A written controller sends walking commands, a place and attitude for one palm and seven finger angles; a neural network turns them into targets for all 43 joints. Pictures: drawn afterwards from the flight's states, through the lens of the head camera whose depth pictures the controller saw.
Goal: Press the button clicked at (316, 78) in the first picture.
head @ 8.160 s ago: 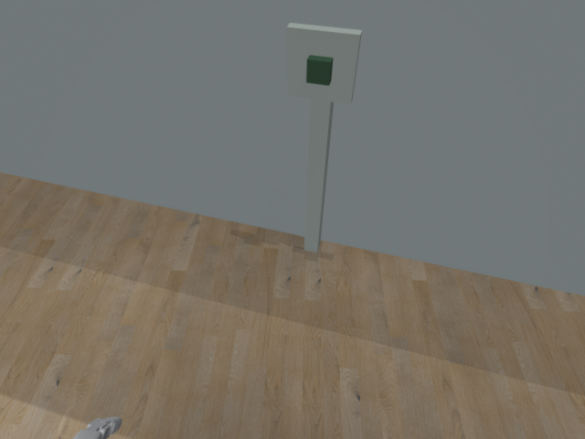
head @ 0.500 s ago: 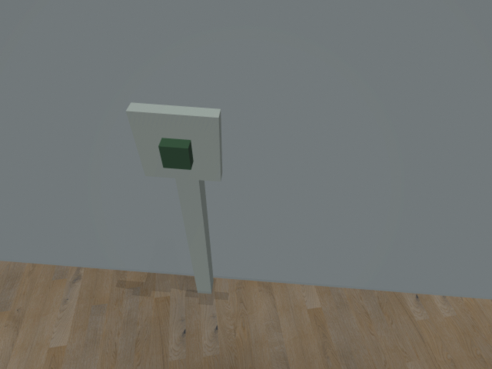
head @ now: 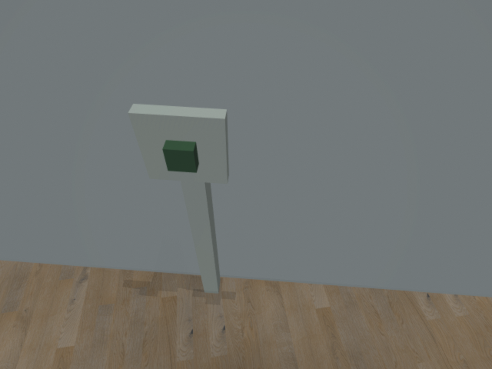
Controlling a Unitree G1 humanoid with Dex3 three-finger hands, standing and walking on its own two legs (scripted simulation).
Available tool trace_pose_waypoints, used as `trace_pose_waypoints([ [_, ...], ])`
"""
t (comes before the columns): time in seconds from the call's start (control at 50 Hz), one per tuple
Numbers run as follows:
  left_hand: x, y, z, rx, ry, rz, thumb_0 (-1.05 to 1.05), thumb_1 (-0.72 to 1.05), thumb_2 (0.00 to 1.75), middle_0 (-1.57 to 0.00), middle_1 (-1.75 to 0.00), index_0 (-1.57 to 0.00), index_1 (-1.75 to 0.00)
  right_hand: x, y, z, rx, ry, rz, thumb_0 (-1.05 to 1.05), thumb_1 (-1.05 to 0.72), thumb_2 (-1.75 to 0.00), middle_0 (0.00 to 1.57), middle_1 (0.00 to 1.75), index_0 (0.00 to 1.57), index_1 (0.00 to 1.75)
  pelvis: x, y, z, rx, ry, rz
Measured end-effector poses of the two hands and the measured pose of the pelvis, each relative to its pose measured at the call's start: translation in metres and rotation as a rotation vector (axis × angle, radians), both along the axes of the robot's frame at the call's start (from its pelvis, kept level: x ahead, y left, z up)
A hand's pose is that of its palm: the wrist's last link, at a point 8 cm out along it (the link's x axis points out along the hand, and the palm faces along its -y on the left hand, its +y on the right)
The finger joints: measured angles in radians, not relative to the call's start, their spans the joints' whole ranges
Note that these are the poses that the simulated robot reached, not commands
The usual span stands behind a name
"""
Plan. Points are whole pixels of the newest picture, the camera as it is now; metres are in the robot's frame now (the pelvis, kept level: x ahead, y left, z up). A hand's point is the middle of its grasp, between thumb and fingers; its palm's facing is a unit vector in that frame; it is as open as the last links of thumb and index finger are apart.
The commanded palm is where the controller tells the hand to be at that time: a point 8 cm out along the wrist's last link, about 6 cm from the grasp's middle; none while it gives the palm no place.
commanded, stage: raise the hand and make a fist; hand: left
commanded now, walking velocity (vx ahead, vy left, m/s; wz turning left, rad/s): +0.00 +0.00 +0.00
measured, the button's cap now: (181, 155) +0.49 +0.16 +0.06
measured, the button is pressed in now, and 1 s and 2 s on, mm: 0 0 0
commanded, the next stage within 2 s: none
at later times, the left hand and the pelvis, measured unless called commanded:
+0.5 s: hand (174, 354) +0.16 +0.13 -0.06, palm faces +0.00 -1.00 +0.02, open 5.4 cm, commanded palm +0.13 +0.21 -0.04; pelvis +0.00 -0.05 -0.06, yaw +2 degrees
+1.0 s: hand (139, 322) +0.19 +0.17 +0.01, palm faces +0.05 -1.00 -0.06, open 3.1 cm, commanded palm +0.15 +0.22 +0.00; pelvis +0.00 -0.04 -0.06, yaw +0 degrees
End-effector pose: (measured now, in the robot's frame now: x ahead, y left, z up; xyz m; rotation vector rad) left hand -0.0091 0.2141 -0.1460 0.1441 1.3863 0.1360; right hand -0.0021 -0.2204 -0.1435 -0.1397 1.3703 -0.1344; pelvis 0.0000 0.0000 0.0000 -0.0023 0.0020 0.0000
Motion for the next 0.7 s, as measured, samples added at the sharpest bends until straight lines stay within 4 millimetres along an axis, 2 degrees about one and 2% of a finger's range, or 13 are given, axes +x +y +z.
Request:
trace_pose_waypoints([
  [0.1, 0.003, -0.01, -0.004, -0.023, 0.019, -0.002, 0.01, 0.91, 0.9, -0.2, -0.3, -0.2, -0.3, 0.014, -0.008, 0.005, -0.025, -0.009, 0.009, 0.01, -0.92, -0.9, 0.2, 0.3, 0.2, 0.3, 0.006, -0.004, 0.001, -0.006, 0.001, -0.001],
  [0.12, 0.011, -0.008, 0.0, -0.016, -0.012, 0.04, 0.01, 0.92, 0.9, -0.2, -0.3, -0.2, -0.3, 0.019, -0.011, 0.008, -0.034, -0.04, 0.004, 0.01, -0.92, -0.9, 0.2, 0.3, 0.2, 0.3, 0.006, -0.005, 0.0, -0.008, 0.001, 0.004],
  [0.18, 0.066, 0.018, 0.044, 0.104, -0.361, 0.104, 0.05, 0.97, 0.9, -0.22, -0.32, -0.22, -0.32, 0.05, -0.022, 0.02, -0.077, -0.251, 0.021, 0.01, -0.92, -0.9, 0.2, 0.3, 0.2, 0.3, 0.011, -0.01, -0.003, 0.013, 0.011, 0.011],
  [0.22, 0.108, 0.024, 0.082, 0.145, -0.6, 0.119, 0.06, 0.97, 0.9, -0.24, -0.34, -0.24, -0.34, 0.076, -0.029, 0.025, -0.082, -0.38, 0.034, 0.01, -0.92, -0.9, 0.2, 0.3, 0.2, 0.3, 0.012, -0.011, -0.006, 0.015, 0.016, 0.03],
  [0.28, 0.167, 0.016, 0.138, 0.14, -0.941, 0.067, 0.05, 0.96, 0.9, -0.28, -0.39, -0.28, -0.4, 0.12, -0.038, 0.032, -0.085, -0.559, 0.068, 0.01, -0.91, -0.9, 0.2, 0.3, 0.2, 0.3, 0.011, -0.012, -0.01, 0.003, 0.04, 0.047],
  [0.34, 0.201, -0.006, 0.16, 0.035, -1.197, -0.006, 0.03, 0.95, 0.9, -0.34, -0.46, -0.34, -0.46, 0.16, -0.047, 0.041, -0.087, -0.694, 0.089, 0.01, -0.91, -0.9, 0.2, 0.3, 0.2, 0.3, 0.01, -0.019, -0.022, 0.004, 0.101, 0.035],
  [0.38, 0.205, -0.022, 0.154, -0.069, -1.286, -0.055, 0.02, 0.94, 0.9, -0.38, -0.51, -0.39, -0.51, 0.182, -0.053, 0.048, -0.088, -0.752, 0.104, 0.01, -0.91, -0.9, 0.2, 0.3, 0.2, 0.3, 0.009, -0.027, -0.031, 0.01, 0.134, 0.023],
  [0.42, 0.195, -0.035, 0.134, -0.157, -1.301, -0.101, 0.01, 0.93, 0.9, -0.43, -0.56, -0.44, -0.57, 0.201, -0.059, 0.053, -0.094, -0.794, 0.135, 0.01, -0.91, -0.9, 0.2, 0.3, 0.2, 0.3, 0.007, -0.036, -0.041, 0.013, 0.16, 0.021],
  [0.48, 0.163, -0.037, 0.098, -0.189, -1.216, -0.123, 0.01, 0.91, 0.9, -0.51, -0.65, -0.52, -0.65, 0.224, -0.067, 0.055, -0.115, -0.831, 0.187, 0.01, -0.91, -0.9, 0.2, 0.3, 0.2, 0.3, 0.005, -0.048, -0.056, 0.011, 0.19, 0.025],
  [0.52, 0.138, -0.029, 0.086, -0.147, -1.164, -0.087, 0.01, 0.91, 0.9, -0.57, -0.7, -0.58, -0.71, 0.236, -0.071, 0.053, -0.124, -0.842, 0.212, 0.01, -0.91, -0.9, 0.2, 0.3, 0.2, 0.3, 0.005, -0.055, -0.064, 0.003, 0.199, 0.032],
  [0.6, 0.109, -0.007, 0.104, 0.013, -1.239, -0.024, 0.02, 0.9, 0.9, -0.68, -0.82, -0.69, -0.83, 0.246, -0.069, 0.036, -0.114, -0.839, 0.247, 0.01, -0.91, -0.9, 0.2, 0.3, 0.2, 0.3, 0.002, -0.064, -0.077, -0.022, 0.212, 0.056],
  [0.64, 0.111, -0.003, 0.123, 0.065, -1.35, -0.048, 0.03, 0.9, 0.9, -0.73, -0.88, -0.74, -0.89, 0.244, -0.065, 0.022, -0.093, -0.83, 0.256, 0.01, -0.91, -0.9, 0.2, 0.3, 0.2, 0.3, 0.0, -0.066, -0.083, -0.036, 0.22, 0.067],
  [0.7, 0.133, -0.009, 0.14, 0.031, -1.482, -0.143, 0.02, 0.9, 0.91, -0.81, -0.97, -0.82, -0.98, 0.232, -0.057, -0.001, -0.051, -0.803, 0.247, 0.01, -0.91, -0.9, 0.2, 0.3, 0.2, 0.3, -0.007, -0.067, -0.09, -0.046, 0.23, 0.071],
])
